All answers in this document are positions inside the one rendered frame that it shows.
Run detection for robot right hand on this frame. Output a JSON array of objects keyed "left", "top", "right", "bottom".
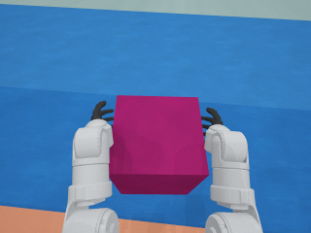
[{"left": 201, "top": 107, "right": 224, "bottom": 143}]

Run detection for right robot forearm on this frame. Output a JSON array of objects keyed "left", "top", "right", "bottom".
[{"left": 204, "top": 124, "right": 263, "bottom": 233}]

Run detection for left robot forearm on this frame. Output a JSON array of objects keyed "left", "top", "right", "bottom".
[{"left": 61, "top": 118, "right": 114, "bottom": 233}]

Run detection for robot left upper arm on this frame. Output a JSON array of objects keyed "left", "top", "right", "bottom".
[{"left": 62, "top": 208, "right": 120, "bottom": 233}]

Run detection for carton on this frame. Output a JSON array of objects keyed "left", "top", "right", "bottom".
[{"left": 108, "top": 95, "right": 209, "bottom": 195}]

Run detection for robot left hand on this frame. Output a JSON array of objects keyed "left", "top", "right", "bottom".
[{"left": 90, "top": 100, "right": 114, "bottom": 129}]

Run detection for robot right upper arm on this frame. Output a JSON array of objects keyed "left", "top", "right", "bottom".
[{"left": 205, "top": 212, "right": 262, "bottom": 233}]

